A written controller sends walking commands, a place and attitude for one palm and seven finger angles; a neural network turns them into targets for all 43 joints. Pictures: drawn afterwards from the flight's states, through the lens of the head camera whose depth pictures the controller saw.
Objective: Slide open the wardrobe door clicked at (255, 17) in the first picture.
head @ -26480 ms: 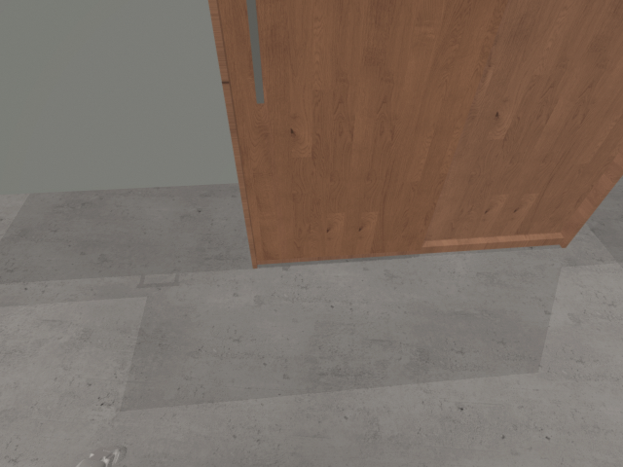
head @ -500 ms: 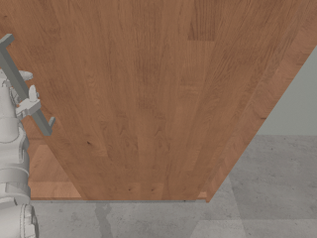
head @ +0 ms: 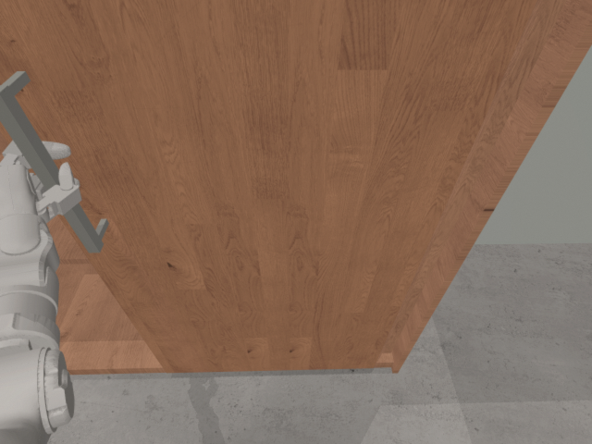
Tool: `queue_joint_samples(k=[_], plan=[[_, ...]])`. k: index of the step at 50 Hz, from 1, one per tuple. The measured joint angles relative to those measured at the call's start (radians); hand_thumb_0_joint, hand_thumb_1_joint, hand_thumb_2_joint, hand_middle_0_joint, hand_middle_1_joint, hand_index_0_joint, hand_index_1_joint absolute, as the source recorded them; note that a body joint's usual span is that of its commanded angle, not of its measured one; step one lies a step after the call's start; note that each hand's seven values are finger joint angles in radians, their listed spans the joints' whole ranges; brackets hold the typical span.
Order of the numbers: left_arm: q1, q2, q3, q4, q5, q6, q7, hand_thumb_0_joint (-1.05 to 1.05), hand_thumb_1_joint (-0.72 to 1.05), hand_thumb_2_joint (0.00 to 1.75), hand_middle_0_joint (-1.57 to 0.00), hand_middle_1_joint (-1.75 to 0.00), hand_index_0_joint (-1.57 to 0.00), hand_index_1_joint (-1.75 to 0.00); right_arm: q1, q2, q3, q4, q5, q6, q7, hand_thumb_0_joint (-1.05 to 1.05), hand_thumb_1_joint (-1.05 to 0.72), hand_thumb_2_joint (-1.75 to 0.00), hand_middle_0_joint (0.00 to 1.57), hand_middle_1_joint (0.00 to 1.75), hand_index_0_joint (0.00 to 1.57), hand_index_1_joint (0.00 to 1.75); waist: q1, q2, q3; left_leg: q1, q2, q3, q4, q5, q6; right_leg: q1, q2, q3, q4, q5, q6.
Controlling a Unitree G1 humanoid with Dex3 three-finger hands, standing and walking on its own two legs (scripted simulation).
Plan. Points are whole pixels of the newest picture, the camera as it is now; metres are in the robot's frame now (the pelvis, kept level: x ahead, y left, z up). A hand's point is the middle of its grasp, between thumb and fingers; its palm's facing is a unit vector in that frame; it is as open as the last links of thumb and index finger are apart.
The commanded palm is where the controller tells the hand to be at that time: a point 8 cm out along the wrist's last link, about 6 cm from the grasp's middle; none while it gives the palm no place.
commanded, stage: stop walking and hold the door there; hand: left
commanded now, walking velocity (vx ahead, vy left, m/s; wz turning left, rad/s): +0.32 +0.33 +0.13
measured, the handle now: (62, 175) +0.44 +0.36 +0.14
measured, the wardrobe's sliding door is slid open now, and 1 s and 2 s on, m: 0.58 0.57 0.57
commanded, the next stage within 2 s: loosen the grip on the handle in 1.24 s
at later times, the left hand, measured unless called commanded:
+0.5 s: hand (74, 204) +0.40 +0.33 +0.12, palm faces +0.32 -0.93 -0.18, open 5.0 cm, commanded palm +0.37 +0.36 +0.12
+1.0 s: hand (76, 202) +0.40 +0.33 +0.12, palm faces +0.34 -0.93 -0.14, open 5.1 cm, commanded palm +0.37 +0.37 +0.12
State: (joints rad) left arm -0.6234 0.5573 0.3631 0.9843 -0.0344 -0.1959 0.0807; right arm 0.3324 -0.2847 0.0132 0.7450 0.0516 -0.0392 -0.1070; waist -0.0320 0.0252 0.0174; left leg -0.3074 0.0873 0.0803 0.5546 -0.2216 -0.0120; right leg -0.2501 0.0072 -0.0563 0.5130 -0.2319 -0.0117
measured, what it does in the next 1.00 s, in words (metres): steps on the spot: left foot, then right foot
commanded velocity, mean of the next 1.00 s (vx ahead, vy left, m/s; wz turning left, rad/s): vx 0.05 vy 0.02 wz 0.03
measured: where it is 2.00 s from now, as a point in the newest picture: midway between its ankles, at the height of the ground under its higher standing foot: outside the picture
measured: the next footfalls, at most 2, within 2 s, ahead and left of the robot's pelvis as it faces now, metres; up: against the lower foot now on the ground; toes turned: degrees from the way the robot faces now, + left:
left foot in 0.36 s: +0.04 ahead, +0.19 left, +0.00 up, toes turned +6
right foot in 0.66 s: +0.04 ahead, -0.03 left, +0.00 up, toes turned -1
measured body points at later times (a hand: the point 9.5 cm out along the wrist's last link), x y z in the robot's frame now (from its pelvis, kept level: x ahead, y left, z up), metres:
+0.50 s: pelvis +0.00 +0.08 +0.00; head +0.06 +0.10 +0.44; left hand +0.38 +0.38 +0.13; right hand +0.16 -0.15 -0.11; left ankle +0.04 +0.20 -0.73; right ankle +0.01 -0.05 -0.69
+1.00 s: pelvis -0.02 +0.07 +0.00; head +0.04 +0.10 +0.44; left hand +0.38 +0.38 +0.13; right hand +0.13 -0.20 -0.09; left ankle +0.00 +0.19 -0.73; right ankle +0.00 -0.03 -0.73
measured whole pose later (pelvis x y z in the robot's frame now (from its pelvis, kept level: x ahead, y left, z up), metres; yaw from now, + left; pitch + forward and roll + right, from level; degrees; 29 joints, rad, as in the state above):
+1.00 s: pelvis -0.02 +0.07 +0.00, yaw +3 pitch -1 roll +0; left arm -0.61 0.39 0.23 0.61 -0.05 -0.13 0.08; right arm 0.19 -0.29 0.01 0.68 0.04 -0.06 -0.10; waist -0.01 -0.05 0.15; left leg -0.28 0.05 0.09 0.56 -0.26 0.01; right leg -0.26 0.00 -0.07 0.55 -0.30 0.00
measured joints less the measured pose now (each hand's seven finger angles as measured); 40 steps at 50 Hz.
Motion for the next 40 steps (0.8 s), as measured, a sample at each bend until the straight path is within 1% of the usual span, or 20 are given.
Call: queue_joint_samples(k=[3,5,7,9,12,15,17,18,19,20,21,23,26,29,31,33,34,36,38,40], plan=[[0.008,-0.009,0.006,0.004,0.011,-0.012,-0.010,-0.16,0.70,0.82,-0.43,-1.38,-0.39,-1.40,-0.004,-0.022,-0.017,0.006,0.004,0.006,-0.002,0.00,-0.90,-0.90,0.20,0.30,0.20,0.30,0.002,0.008,-0.006,-0.024,-0.022,-0.018,0.053,-0.107,0.012,-0.003,-0.012,-0.003,-0.002,-0.010,-0.001],[0.007,-0.023,0.009,0.011,0.024,-0.013,-0.023,-0.18,0.69,0.83,-0.44,-1.39,-0.40,-1.40,-0.010,-0.039,-0.031,0.013,0.003,0.010,-0.002,0.00,-0.90,-0.90,0.20,0.30,0.20,0.30,0.002,0.012,-0.004,-0.056,-0.046,-0.037,0.157,-0.171,0.014,0.001,-0.028,-0.005,-0.011,-0.009,0.004],[0.004,-0.040,0.007,0.015,0.030,-0.013,-0.034,-0.20,0.68,0.84,-0.44,-1.39,-0.42,-1.40,-0.018,-0.056,-0.040,0.021,-0.001,0.009,-0.002,0.00,-0.90,-0.90,0.20,0.30,0.20,0.30,0.001,0.010,0.004,-0.084,-0.063,-0.044,0.252,-0.192,0.012,0.012,-0.050,-0.005,-0.023,-0.006,0.014],[0.002,-0.055,0.009,0.020,0.034,-0.015,-0.046,-0.22,0.68,0.84,-0.44,-1.39,-0.43,-1.40,-0.029,-0.069,-0.043,0.023,-0.006,0.010,0.000,0.00,-0.90,-0.90,0.20,0.30,0.20,0.30,-0.005,0.003,0.013,-0.095,-0.067,-0.039,0.287,-0.192,0.008,0.023,-0.077,-0.006,-0.033,-0.005,0.027],[-0.004,-0.075,0.008,0.010,0.035,-0.017,-0.060,-0.24,0.66,0.83,-0.45,-1.40,-0.44,-1.40,-0.049,-0.075,-0.046,0.014,-0.012,0.009,0.003,0.01,-0.90,-0.90,0.20,0.30,0.20,0.30,-0.014,-0.017,0.031,-0.083,-0.057,-0.022,0.239,-0.182,0.004,0.031,-0.116,-0.003,-0.034,-0.008,0.052],[-0.012,-0.110,-0.013,-0.051,0.029,-0.026,-0.061,-0.24,0.63,0.83,-0.45,-1.40,-0.45,-1.40,-0.066,-0.070,-0.052,-0.001,-0.017,0.007,0.006,0.00,-0.90,-0.90,0.20,0.30,0.20,0.30,-0.011,-0.041,0.057,-0.037,-0.049,0.000,0.114,-0.146,0.001,0.031,-0.156,-0.001,-0.011,-0.022,0.081],[-0.011,-0.143,-0.043,-0.117,0.019,-0.035,-0.060,-0.25,0.61,0.83,-0.45,-1.40,-0.46,-1.43,-0.071,-0.068,-0.057,-0.013,-0.019,0.004,0.006,0.00,-0.90,-0.90,0.20,0.30,0.20,0.30,0.000,-0.044,0.070,0.015,-0.039,0.019,0.000,-0.044,-0.003,0.017,-0.174,-0.001,0.034,-0.046,0.101],[-0.008,-0.157,-0.065,-0.161,0.019,-0.038,-0.060,-0.25,0.60,0.83,-0.45,-1.40,-0.47,-1.44,-0.075,-0.068,-0.059,-0.020,-0.021,0.001,0.004,0.00,-0.90,-0.90,0.20,0.30,0.20,0.30,0.007,-0.037,0.073,0.028,-0.028,0.019,-0.032,0.021,0.004,-0.003,-0.174,-0.003,0.076,-0.066,0.099],[-0.004,-0.159,-0.089,-0.204,0.017,-0.038,-0.053,-0.24,0.60,0.84,-0.45,-1.41,-0.47,-1.44,-0.093,-0.050,-0.061,-0.020,-0.021,0.000,0.002,0.00,-0.90,-0.90,0.20,0.30,0.20,0.30,0.015,-0.049,0.089,0.015,-0.035,0.025,-0.005,0.025,0.008,-0.033,-0.174,0.017,0.147,-0.128,0.087],[0.001,-0.159,-0.109,-0.243,0.016,-0.037,-0.048,-0.23,0.62,0.84,-0.45,-1.41,-0.47,-1.44,-0.110,-0.027,-0.059,-0.026,-0.019,0.000,0.004,0.00,-0.90,-0.90,0.20,0.30,0.20,0.30,0.027,-0.061,0.108,0.010,-0.037,0.033,0.015,0.010,0.011,-0.068,-0.156,0.042,0.235,-0.196,0.071],[0.008,-0.161,-0.134,-0.275,0.013,-0.037,-0.044,-0.21,0.64,0.85,-0.45,-1.41,-0.47,-1.44,-0.122,-0.002,-0.052,-0.036,-0.017,-0.001,0.009,0.00,-0.90,-0.90,0.19,0.30,0.20,0.30,0.037,-0.067,0.120,0.007,-0.035,0.036,0.021,-0.003,0.013,-0.100,-0.132,0.050,0.313,-0.239,0.060],[0.023,-0.175,-0.164,-0.330,0.002,-0.018,-0.033,-0.16,0.69,0.85,-0.45,-1.41,-0.46,-1.43,-0.137,0.045,-0.027,-0.053,-0.015,-0.007,0.017,0.00,-0.90,-0.90,0.19,0.30,0.20,0.30,0.045,-0.064,0.133,0.004,-0.025,0.027,0.009,-0.004,0.015,-0.140,-0.081,0.034,0.397,-0.257,0.051],[0.025,-0.183,-0.176,-0.393,-0.008,0.022,-0.018,-0.13,0.73,0.84,-0.45,-1.41,-0.42,-1.42,-0.157,0.107,0.016,-0.073,-0.015,-0.020,0.029,0.00,-0.90,-0.90,0.20,0.30,0.20,0.30,0.055,-0.066,0.146,-0.002,-0.013,0.021,-0.014,0.017,0.015,-0.162,-0.032,0.003,0.401,-0.213,0.046],[0.023,-0.179,-0.174,-0.438,-0.019,0.057,-0.008,-0.13,0.75,0.83,-0.45,-1.41,-0.39,-1.41,-0.170,0.144,0.050,-0.092,-0.019,-0.034,0.037,0.00,-0.90,-0.90,0.20,0.30,0.20,0.30,0.068,-0.065,0.161,-0.015,-0.004,0.028,-0.010,0.021,0.009,-0.140,-0.009,-0.010,0.321,-0.186,0.041],[0.021,-0.172,-0.166,-0.452,-0.024,0.071,-0.004,-0.13,0.75,0.82,-0.45,-1.40,-0.37,-1.41,-0.179,0.153,0.064,-0.099,-0.023,-0.041,0.042,0.00,-0.90,-0.90,0.20,0.30,0.20,0.30,0.075,-0.053,0.171,-0.030,0.005,0.032,0.010,0.014,0.004,-0.100,0.000,-0.012,0.230,-0.166,0.037],[0.019,-0.157,-0.153,-0.456,-0.023,0.078,-0.004,-0.14,0.75,0.81,-0.45,-1.40,-0.36,-1.41,-0.186,0.151,0.073,-0.102,-0.024,-0.044,0.044,0.00,-0.90,-0.90,0.20,0.30,0.21,0.30,0.080,-0.043,0.178,-0.050,0.012,0.037,0.047,-0.002,-0.003,-0.041,0.002,-0.011,0.102,-0.091,0.030],[0.018,-0.155,-0.142,-0.454,-0.023,0.079,-0.001,-0.14,0.75,0.81,-0.45,-1.40,-0.35,-1.41,-0.196,0.142,0.074,-0.099,-0.023,-0.043,0.046,0.00,-0.90,-0.90,0.20,0.30,0.21,0.30,0.077,-0.020,0.190,-0.058,0.028,0.030,0.068,-0.012,-0.007,-0.027,0.017,-0.019,0.074,-0.054,0.006],[0.019,-0.155,-0.125,-0.445,-0.020,0.080,0.006,-0.14,0.75,0.80,-0.45,-1.40,-0.35,-1.40,-0.203,0.121,0.067,-0.088,-0.020,-0.039,0.045,0.00,-0.89,-0.90,0.20,0.30,0.21,0.30,0.057,0.015,0.202,-0.065,0.043,0.010,0.082,-0.017,-0.010,-0.017,0.035,-0.038,0.061,-0.046,-0.029],[0.019,-0.154,-0.117,-0.431,-0.022,0.075,0.003,-0.14,0.75,0.80,-0.45,-1.40,-0.36,-1.40,-0.196,0.099,0.058,-0.076,-0.012,-0.035,0.040,0.00,-0.90,-0.90,0.20,0.30,0.21,0.30,0.040,0.012,0.197,-0.076,0.019,-0.015,0.120,-0.093,-0.008,-0.019,0.025,-0.047,0.066,-0.059,-0.040],[0.018,-0.158,-0.110,-0.415,-0.018,0.064,-0.006,-0.14,0.74,0.81,-0.45,-1.40,-0.37,-1.40,-0.186,0.073,0.048,-0.062,-0.009,-0.032,0.030,0.00,-0.90,-0.90,0.20,0.30,0.21,0.30,0.035,-0.004,0.187,-0.075,-0.008,-0.033,0.164,-0.165,-0.002,-0.020,0.013,-0.045,0.065,-0.063,-0.038]])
